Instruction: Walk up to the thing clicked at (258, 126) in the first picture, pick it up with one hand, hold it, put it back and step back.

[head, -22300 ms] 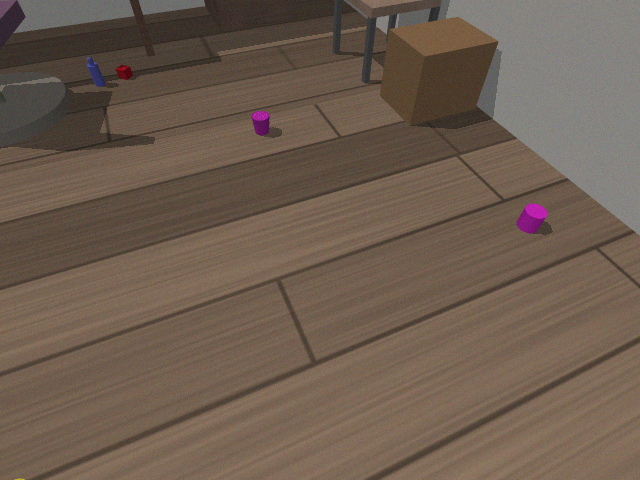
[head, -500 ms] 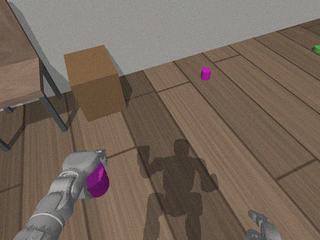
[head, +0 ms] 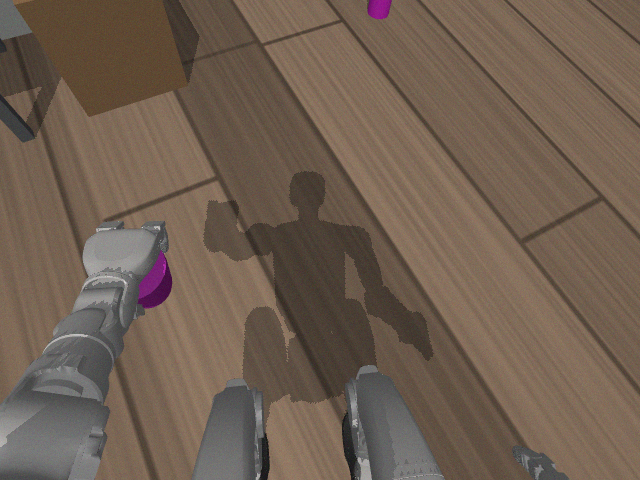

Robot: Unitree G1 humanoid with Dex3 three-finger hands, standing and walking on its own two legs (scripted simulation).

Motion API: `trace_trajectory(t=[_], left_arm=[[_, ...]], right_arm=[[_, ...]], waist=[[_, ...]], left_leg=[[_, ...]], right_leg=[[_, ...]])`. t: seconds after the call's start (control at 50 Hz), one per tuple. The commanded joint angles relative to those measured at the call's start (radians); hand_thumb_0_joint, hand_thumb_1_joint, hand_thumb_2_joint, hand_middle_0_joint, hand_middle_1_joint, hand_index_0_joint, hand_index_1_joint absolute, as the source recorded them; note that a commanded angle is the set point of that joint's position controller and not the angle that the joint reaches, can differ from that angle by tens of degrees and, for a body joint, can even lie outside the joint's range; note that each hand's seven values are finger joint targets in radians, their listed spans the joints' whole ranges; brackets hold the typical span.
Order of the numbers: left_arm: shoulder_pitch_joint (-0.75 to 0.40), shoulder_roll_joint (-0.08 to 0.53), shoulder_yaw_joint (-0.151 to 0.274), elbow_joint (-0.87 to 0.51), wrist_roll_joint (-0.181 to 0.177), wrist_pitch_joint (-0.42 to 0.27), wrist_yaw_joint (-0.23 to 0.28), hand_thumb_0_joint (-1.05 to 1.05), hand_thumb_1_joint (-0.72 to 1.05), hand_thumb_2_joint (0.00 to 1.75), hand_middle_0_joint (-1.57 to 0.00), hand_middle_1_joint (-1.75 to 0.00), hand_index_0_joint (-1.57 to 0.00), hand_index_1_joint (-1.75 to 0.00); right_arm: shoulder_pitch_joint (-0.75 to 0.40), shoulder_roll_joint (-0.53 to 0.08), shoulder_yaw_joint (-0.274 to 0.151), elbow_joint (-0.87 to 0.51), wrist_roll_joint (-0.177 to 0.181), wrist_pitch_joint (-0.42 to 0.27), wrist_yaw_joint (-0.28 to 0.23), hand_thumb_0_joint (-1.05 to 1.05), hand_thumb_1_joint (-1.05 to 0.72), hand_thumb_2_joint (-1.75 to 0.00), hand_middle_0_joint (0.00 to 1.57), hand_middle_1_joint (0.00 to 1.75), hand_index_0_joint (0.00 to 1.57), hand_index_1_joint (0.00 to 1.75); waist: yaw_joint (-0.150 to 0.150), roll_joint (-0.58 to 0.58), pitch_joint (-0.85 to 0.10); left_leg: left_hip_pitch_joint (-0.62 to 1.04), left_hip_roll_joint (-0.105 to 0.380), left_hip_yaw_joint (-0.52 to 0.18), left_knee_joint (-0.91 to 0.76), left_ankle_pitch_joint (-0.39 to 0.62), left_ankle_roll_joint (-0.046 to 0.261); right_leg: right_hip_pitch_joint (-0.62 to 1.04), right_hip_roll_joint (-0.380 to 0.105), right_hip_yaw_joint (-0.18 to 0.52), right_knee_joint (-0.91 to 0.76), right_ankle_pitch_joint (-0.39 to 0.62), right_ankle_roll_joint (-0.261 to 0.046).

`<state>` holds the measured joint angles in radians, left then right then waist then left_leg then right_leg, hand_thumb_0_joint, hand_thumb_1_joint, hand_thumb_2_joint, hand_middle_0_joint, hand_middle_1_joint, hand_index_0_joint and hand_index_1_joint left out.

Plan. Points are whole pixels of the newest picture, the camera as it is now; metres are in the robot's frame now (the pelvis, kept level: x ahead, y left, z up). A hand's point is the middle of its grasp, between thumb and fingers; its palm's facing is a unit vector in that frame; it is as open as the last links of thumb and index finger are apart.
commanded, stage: crouch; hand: left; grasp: from above
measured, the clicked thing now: (140, 278) +0.41 +0.24 -0.15
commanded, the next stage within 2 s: lower in 1.26 s
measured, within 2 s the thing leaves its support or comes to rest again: neither
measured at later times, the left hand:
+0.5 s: hand (166, 303) +0.42 +0.25 -0.32, palm faces -0.44 -0.01 -0.90, open 11.2 cm
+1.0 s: hand (174, 306) +0.44 +0.25 -0.40, palm faces -0.46 -0.02 -0.89, open 11.2 cm
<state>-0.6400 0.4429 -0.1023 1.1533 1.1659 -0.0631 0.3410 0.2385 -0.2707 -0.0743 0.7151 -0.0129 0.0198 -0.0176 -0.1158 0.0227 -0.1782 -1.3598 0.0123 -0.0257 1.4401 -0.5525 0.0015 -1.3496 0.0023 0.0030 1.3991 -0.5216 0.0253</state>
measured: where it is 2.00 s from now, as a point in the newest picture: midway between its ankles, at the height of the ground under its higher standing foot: outside the picture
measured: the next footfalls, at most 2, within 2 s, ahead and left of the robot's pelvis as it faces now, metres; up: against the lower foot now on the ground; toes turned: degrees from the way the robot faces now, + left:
none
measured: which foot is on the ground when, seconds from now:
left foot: down 0.00-1.00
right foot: down 0.00-1.00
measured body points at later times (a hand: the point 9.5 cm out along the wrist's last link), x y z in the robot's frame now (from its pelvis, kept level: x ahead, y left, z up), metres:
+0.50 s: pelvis -0.02 +0.00 -0.16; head +0.20 +0.04 +0.23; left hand +0.44 +0.25 -0.27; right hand +0.05 -0.27 -0.28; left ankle +0.05 +0.12 -0.58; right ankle +0.06 -0.14 -0.58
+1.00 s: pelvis -0.03 +0.00 -0.24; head +0.21 +0.04 +0.14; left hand +0.46 +0.25 -0.35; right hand +0.00 -0.28 -0.35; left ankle +0.05 +0.12 -0.58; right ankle +0.06 -0.14 -0.58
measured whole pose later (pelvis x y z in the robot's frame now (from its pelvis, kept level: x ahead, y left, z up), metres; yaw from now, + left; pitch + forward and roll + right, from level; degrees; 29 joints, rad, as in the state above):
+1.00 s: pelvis -0.03 +0.00 -0.24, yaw -4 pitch +36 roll -6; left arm -0.94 0.69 0.08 1.42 1.26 -0.20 0.37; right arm 0.17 -0.26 0.01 0.76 -0.12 -0.05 0.13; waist -0.22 0.00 -0.09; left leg -2.20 -0.01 -0.10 2.26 -0.69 -0.01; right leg -2.16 0.01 -0.05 2.18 -0.65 0.03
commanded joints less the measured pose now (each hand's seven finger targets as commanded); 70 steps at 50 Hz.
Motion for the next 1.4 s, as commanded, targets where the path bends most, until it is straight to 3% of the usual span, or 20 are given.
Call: trace_trajectory(t=[0.0,0.06,0.12,0.16,0.24,0.26,0.3,0.34,0.38,0.46,0.54,0.62,0.68,0.7,0.88,0.9,1.02,1.08,1.16,1.38], left_arm=[[-0.366,0.238,0.080,-0.143,-0.016,0.017,0.040,0.00,0.32,1.08,-0.63,-1.21,-0.69,-1.15],[-0.392,0.288,0.112,-0.122,-0.016,0.011,0.028,0.00,0.35,1.11,-0.65,-1.23,-0.71,-1.17],[-0.421,0.279,0.111,-0.089,-0.023,-0.008,0.014,0.00,0.38,1.15,-0.67,-1.25,-0.73,-1.20],[-0.404,0.294,0.117,-0.042,-0.022,-0.026,0.006,0.00,0.39,1.11,-0.66,-1.25,-0.73,-1.19],[-0.451,0.338,0.136,-0.069,-0.003,-0.069,0.012,0.00,0.41,1.13,-0.69,-1.25,-0.75,-1.18],[-0.461,0.323,0.128,-0.055,0.003,-0.077,0.015,0.00,0.43,1.15,-0.70,-1.25,-0.76,-1.19],[-0.497,0.373,0.153,-0.076,0.029,-0.093,0.034,0.00,0.45,1.15,-0.72,-1.24,-0.78,-1.19],[-0.473,0.375,0.172,-0.047,0.041,-0.096,0.055,0.00,0.47,1.13,-0.74,-1.23,-0.80,-1.17],[-0.533,0.386,0.183,-0.092,0.057,-0.102,0.071,0.00,0.46,1.16,-0.74,-1.23,-0.80,-1.17],[-0.524,0.383,0.188,-0.008,0.074,-0.090,0.090,0.00,0.41,1.14,-0.71,-1.21,-0.76,-1.16],[-0.569,0.402,0.195,-0.042,0.066,-0.088,0.090,0.00,0.42,1.17,-0.73,-1.21,-0.77,-1.17],[-0.564,0.393,0.189,0.010,0.054,-0.090,0.076,0.00,0.47,1.19,-0.76,-1.24,-0.80,-1.19],[-0.518,0.417,0.201,0.088,0.055,-0.090,0.068,0.00,0.46,1.16,-0.75,-1.23,-0.79,-1.18],[-0.565,0.433,0.206,0.034,0.052,-0.099,0.066,0.00,0.45,1.14,-0.73,-1.23,-0.78,-1.18],[-0.627,0.512,0.235,0.084,0.082,-0.139,0.067,0.00,0.43,1.13,-0.71,-1.24,-0.76,-1.18],[-0.626,0.482,0.208,0.117,0.085,-0.141,0.066,0.00,0.42,1.12,-0.71,-1.23,-0.76,-1.18],[-0.667,0.549,0.232,0.150,0.095,-0.149,0.082,0.00,0.38,1.11,-0.67,-1.22,-0.73,-1.17],[-0.689,0.538,0.215,0.182,0.093,-0.152,0.087,0.00,0.36,1.08,-0.67,-1.18,-0.72,-1.13],[-0.675,0.571,0.228,0.191,0.093,-0.148,0.088,0.00,0.32,1.09,-0.65,-1.17,-0.69,-1.13],[-0.655,0.558,0.206,0.210,0.087,-0.142,0.068,0.00,0.35,1.11,-0.71,-1.17,-0.75,-1.13]], right_arm=[[0.090,-0.170,-0.060,-0.062,-0.015,-0.045,-0.013,0.00,-0.90,-0.90,0.20,0.30,0.20,0.30],[0.091,-0.172,-0.058,-0.056,-0.021,-0.052,-0.009,0.00,-0.90,-0.90,0.20,0.30,0.20,0.30],[0.104,-0.175,-0.057,-0.051,-0.025,-0.061,0.000,0.00,-0.90,-0.90,0.20,0.30,0.20,0.30],[0.101,-0.174,-0.047,-0.044,-0.030,-0.070,0.009,0.00,-0.90,-0.90,0.20,0.30,0.20,0.30],[0.101,-0.176,-0.035,-0.044,-0.035,-0.083,0.027,0.00,-0.90,-0.90,0.20,0.30,0.20,0.30],[0.105,-0.178,-0.029,-0.042,-0.039,-0.087,0.032,0.00,-0.89,-0.90,0.20,0.30,0.20,0.30],[0.113,-0.185,-0.028,-0.027,-0.043,-0.090,0.037,0.00,-0.90,-0.90,0.20,0.30,0.20,0.30],[0.131,-0.188,-0.021,-0.012,-0.054,-0.092,0.049,0.00,-0.90,-0.90,0.20,0.30,0.20,0.30],[0.147,-0.189,-0.019,0.002,-0.066,-0.097,0.062,0.00,-0.90,-0.90,0.20,0.30,0.20,0.30],[0.152,-0.202,-0.023,0.013,-0.079,-0.097,0.085,0.00,-0.91,-0.90,0.20,0.30,0.20,0.30],[0.148,-0.203,-0.030,0.013,-0.087,-0.096,0.103,0.00,-0.91,-0.90,0.20,0.30,0.20,0.30],[0.151,-0.199,-0.023,0.016,-0.094,-0.096,0.115,0.00,-0.91,-0.90,0.20,0.30,0.20,0.30],[0.134,-0.213,-0.019,0.007,-0.095,-0.092,0.122,0.00,-0.91,-0.90,0.20,0.30,0.20,0.30],[0.142,-0.201,-0.015,0.016,-0.096,-0.088,0.125,0.00,-0.91,-0.90,0.20,0.30,0.20,0.30],[0.138,-0.226,0.000,0.025,-0.105,-0.082,0.135,0.00,-0.91,-0.90,0.20,0.30,0.20,0.30],[0.123,-0.221,0.004,0.016,-0.107,-0.083,0.136,0.00,-0.91,-0.90,0.20,0.30,0.20,0.30],[0.122,-0.233,0.021,0.026,-0.115,-0.088,0.138,0.00,-0.91,-0.90,0.20,0.30,0.20,0.30],[0.111,-0.235,0.028,0.030,-0.117,-0.088,0.136,0.00,-0.91,-0.90,0.20,0.30,0.20,0.30],[0.116,-0.237,0.042,0.031,-0.119,-0.089,0.133,0.00,-0.91,-0.90,0.20,0.30,0.20,0.30],[0.132,-0.249,0.058,0.028,-0.118,-0.082,0.141,0.00,-0.92,-0.90,0.20,0.30,0.20,0.30]], waist=[[0.000,0.118,-0.561],[-0.004,0.108,-0.580],[-0.035,0.078,-0.585],[-0.045,0.062,-0.522],[-0.051,0.079,-0.576],[-0.060,0.102,-0.581],[-0.049,0.149,-0.647],[-0.050,0.172,-0.654],[-0.058,0.233,-0.723],[-0.072,0.237,-0.676],[-0.068,0.271,-0.693],[-0.094,0.219,-0.653],[-0.086,0.206,-0.604],[-0.089,0.192,-0.627],[-0.099,0.242,-0.617],[-0.100,0.239,-0.603],[-0.109,0.253,-0.577],[-0.127,0.253,-0.540],[-0.115,0.228,-0.562],[-0.137,0.245,-0.541]], left_leg=[[0.228,-0.017,-0.011,-0.080,0.139,0.002],[0.143,-0.019,-0.017,-0.018,0.082,0.005],[0.040,-0.025,-0.018,0.052,0.020,0.013],[-0.046,-0.029,-0.027,0.090,-0.044,0.018],[-0.113,-0.035,-0.025,0.170,-0.079,0.022],[-0.109,-0.033,-0.033,0.181,-0.078,0.018],[-0.083,-0.034,-0.027,0.222,-0.031,0.014],[-0.066,-0.031,-0.029,0.260,0.055,0.010],[-0.021,-0.027,-0.031,0.301,0.148,0.005],[-0.041,-0.021,-0.033,0.355,0.192,0.006],[-0.070,-0.020,-0.022,0.397,0.179,0.007],[-0.158,-0.023,-0.014,0.455,0.162,0.016],[-0.232,-0.027,-0.012,0.469,0.112,0.016],[-0.240,-0.025,-0.010,0.479,0.103,0.020],[-0.311,-0.028,-0.005,0.552,0.070,0.018],[-0.327,-0.031,0.001,0.558,0.044,0.020],[-0.359,-0.029,-0.006,0.589,-0.009,0.019],[-0.396,-0.030,-0.009,0.599,-0.055,0.020],[-0.431,-0.034,0.006,0.639,-0.023,0.029],[-0.440,-0.030,-0.008,0.679,0.040,0.024]], right_leg=[[0.094,0.020,-0.039,-0.040,0.121,-0.064],[0.032,0.023,-0.047,0.026,0.069,-0.067],[-0.034,0.024,-0.053,0.081,0.019,-0.067],[-0.103,0.020,-0.054,0.109,-0.038,-0.064],[-0.171,0.019,-0.057,0.174,-0.079,-0.064],[-0.212,0.016,-0.064,0.200,-0.072,-0.065],[-0.231,0.018,-0.069,0.243,-0.030,-0.068],[-0.262,0.014,-0.075,0.289,0.036,-0.070],[-0.297,0.014,-0.084,0.336,0.101,-0.071],[-0.354,0.012,-0.090,0.380,0.126,-0.069],[-0.370,0.016,-0.096,0.416,0.125,-0.069],[-0.365,0.018,-0.099,0.443,0.136,-0.062],[-0.381,0.021,-0.102,0.471,0.098,-0.062],[-0.372,0.026,-0.104,0.473,0.098,-0.061],[-0.443,0.030,-0.111,0.556,0.069,-0.066],[-0.452,0.035,-0.111,0.557,0.047,-0.067],[-0.505,0.034,-0.124,0.597,-0.001,-0.068],[-0.542,0.038,-0.131,0.610,-0.037,-0.070],[-0.511,0.039,-0.126,0.615,-0.005,-0.063],[-0.521,0.042,-0.146,0.660,0.061,-0.060]])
